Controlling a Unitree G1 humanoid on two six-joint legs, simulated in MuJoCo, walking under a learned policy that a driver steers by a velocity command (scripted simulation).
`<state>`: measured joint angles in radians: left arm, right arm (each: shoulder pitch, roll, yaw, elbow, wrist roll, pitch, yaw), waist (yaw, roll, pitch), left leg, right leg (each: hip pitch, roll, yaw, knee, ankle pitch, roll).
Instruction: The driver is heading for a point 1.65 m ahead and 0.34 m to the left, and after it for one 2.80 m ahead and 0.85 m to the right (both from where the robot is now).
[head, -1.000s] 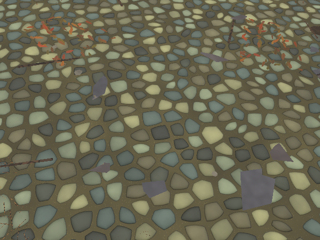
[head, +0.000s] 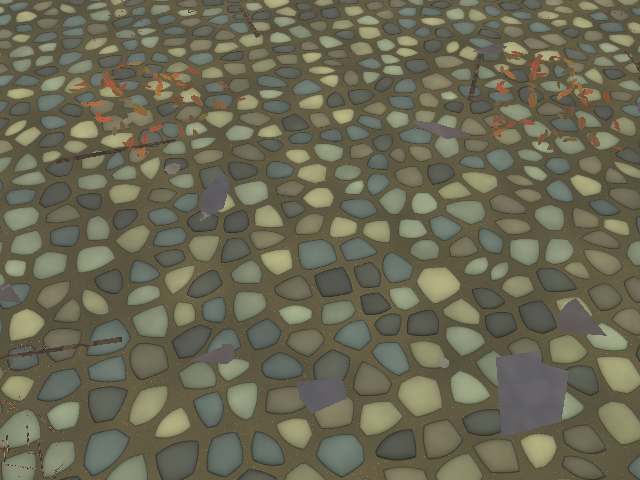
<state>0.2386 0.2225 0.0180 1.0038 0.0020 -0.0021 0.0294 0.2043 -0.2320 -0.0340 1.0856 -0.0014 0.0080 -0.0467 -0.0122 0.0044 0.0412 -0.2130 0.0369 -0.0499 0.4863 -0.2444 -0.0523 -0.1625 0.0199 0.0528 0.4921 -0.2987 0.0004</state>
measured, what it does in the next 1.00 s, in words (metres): walks ahead: right foot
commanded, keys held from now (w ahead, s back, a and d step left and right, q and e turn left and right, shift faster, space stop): no key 0.22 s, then w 0.78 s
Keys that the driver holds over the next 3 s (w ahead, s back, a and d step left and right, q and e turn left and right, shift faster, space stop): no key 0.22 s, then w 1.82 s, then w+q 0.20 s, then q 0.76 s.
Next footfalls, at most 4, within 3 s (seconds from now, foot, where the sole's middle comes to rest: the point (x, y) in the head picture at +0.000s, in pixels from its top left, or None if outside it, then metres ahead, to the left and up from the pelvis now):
0.90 right None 0.42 -0.10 -0.77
1.44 left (275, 382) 0.74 0.13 -0.77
1.98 right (369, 274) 1.05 -0.11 -0.77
2.50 left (284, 207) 1.30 0.12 -0.77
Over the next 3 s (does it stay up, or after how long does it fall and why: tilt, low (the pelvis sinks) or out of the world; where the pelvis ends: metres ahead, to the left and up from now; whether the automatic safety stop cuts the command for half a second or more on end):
stays up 1.25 0.00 -0.01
